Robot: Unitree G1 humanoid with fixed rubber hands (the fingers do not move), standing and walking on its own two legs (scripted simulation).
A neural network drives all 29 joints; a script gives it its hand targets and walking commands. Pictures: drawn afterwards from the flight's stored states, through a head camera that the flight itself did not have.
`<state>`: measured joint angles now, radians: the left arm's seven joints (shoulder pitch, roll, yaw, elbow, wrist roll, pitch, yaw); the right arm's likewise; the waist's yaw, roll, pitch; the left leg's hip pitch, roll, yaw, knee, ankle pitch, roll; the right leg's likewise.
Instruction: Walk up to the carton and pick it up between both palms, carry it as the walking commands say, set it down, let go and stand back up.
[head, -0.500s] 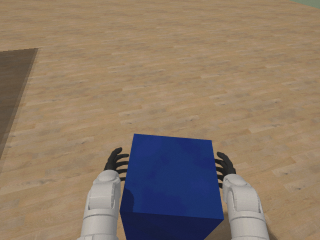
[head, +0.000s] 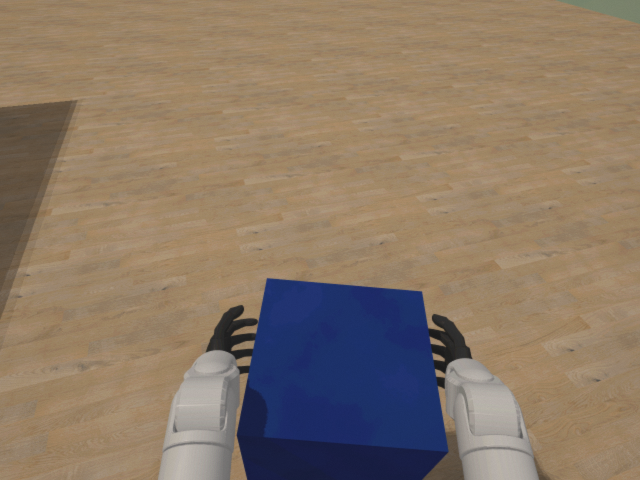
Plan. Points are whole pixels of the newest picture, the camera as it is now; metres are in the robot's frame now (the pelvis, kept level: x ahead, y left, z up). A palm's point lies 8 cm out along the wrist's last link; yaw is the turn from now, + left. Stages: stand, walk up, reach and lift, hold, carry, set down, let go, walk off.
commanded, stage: hold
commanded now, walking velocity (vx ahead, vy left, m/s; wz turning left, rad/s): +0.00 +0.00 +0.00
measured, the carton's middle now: (333, 396) +0.27 +0.00 -0.05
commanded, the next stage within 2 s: carry in 1.26 s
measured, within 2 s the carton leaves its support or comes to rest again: neither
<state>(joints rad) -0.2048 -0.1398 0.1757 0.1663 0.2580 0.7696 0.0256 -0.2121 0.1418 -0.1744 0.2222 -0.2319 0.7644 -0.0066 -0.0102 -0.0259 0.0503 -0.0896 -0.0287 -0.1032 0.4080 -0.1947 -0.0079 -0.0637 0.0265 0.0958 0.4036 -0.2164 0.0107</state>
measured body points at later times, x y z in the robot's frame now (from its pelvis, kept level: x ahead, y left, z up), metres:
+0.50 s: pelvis -0.01 +0.01 +0.00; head -0.05 +0.02 +0.45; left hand +0.29 +0.16 +0.03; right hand +0.28 -0.15 +0.03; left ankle +0.03 +0.13 -0.74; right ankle +0.01 -0.13 -0.74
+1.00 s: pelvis +0.00 +0.00 +0.00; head -0.04 +0.01 +0.45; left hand +0.29 +0.15 +0.03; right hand +0.28 -0.15 +0.02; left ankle +0.03 +0.13 -0.74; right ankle +0.01 -0.13 -0.74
